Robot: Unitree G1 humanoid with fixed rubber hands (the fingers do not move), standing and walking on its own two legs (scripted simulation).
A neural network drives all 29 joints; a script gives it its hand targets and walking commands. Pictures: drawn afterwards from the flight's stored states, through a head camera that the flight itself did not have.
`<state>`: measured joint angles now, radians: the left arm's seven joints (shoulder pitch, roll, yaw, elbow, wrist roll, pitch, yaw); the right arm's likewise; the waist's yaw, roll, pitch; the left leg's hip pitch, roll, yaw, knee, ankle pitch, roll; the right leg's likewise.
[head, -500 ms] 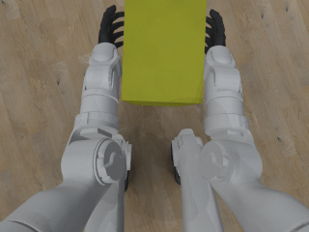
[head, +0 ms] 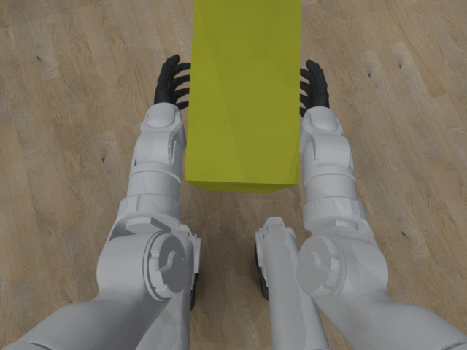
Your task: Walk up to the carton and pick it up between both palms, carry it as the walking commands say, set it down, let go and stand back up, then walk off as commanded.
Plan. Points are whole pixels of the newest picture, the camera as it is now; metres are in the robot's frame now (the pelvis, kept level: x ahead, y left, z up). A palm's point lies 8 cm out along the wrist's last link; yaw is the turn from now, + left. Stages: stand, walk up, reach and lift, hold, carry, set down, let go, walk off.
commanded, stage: reach and lift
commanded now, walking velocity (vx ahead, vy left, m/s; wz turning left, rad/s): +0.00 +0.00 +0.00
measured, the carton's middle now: (240, 115) +0.49 -0.04 -0.11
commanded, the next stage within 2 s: none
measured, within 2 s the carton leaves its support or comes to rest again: neither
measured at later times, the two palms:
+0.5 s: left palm (156, 101) +0.46 +0.08 +0.02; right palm (330, 106) +0.44 -0.15 +0.02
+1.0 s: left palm (138, 94) +0.44 +0.09 +0.09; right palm (351, 102) +0.42 -0.15 +0.09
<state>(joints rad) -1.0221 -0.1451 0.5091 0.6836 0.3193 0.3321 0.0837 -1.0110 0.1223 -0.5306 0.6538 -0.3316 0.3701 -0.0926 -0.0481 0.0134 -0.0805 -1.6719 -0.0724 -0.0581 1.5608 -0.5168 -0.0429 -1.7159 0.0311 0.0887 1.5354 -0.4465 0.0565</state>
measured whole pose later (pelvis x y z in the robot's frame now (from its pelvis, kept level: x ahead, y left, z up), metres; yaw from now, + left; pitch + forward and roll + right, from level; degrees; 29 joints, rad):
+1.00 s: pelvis +0.03 +0.00 +0.12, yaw -1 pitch +22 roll +1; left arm -0.71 -0.22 0.44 0.63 0.32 0.27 0.07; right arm -0.70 0.21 -0.47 0.58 -0.32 0.30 -0.09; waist -0.03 0.00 -0.04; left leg -1.06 -0.05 -0.06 1.10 -0.42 -0.02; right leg -1.11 0.02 0.10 1.08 -0.36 0.04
